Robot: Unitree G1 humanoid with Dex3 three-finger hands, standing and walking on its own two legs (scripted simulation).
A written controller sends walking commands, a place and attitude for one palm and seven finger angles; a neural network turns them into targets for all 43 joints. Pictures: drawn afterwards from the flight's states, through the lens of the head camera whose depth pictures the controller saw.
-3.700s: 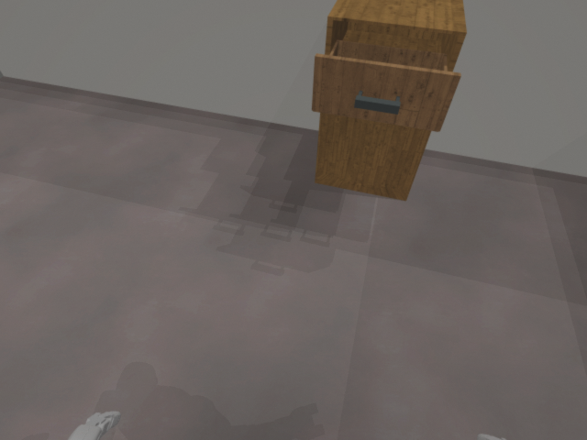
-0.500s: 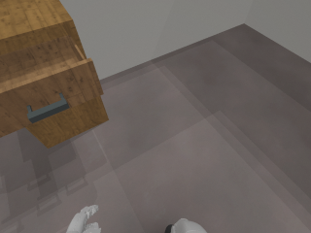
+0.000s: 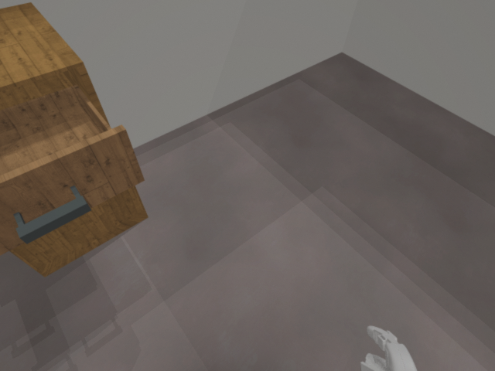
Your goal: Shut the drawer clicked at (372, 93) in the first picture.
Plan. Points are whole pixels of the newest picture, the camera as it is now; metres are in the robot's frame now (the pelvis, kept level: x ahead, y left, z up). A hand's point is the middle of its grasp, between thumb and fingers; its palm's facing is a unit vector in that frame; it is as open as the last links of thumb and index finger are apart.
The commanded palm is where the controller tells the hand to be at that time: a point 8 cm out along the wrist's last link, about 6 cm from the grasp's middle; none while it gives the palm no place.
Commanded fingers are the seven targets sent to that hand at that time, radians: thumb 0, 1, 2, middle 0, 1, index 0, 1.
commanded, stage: walk to a spot facing it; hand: left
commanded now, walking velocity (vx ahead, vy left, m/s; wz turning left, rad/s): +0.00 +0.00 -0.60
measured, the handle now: (51, 211) +0.37 +0.46 -0.07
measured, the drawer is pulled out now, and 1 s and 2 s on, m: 0.30 0.30 0.30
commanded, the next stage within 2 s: turn to face it in 0.78 s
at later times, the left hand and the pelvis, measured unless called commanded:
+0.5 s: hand (169, 368) +0.13 +0.16 -0.15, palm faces -0.34 -0.91 -0.24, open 7.4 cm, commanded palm none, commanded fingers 0.00 0.90 0.90 -0.20 -0.30 -0.20 -0.30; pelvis -0.02 -0.01 +0.00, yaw -21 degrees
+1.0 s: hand out of the picture +0.11 +0.09 -0.17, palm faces -0.39 -0.90 -0.17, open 7.4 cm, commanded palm none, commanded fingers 0.00 0.90 0.90 -0.20 -0.30 -0.20 -0.30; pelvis +0.07 -0.07 +0.00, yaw -28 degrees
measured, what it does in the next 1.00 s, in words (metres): steps to the right, turning right: right foot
